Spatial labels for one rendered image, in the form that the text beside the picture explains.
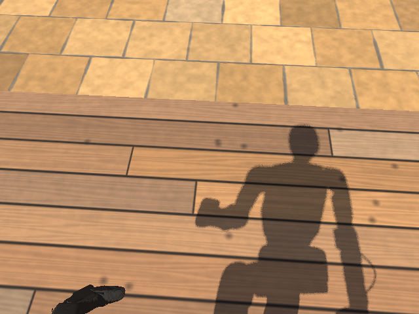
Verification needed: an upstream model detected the left robot hand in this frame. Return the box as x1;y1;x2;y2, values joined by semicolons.
52;285;125;314

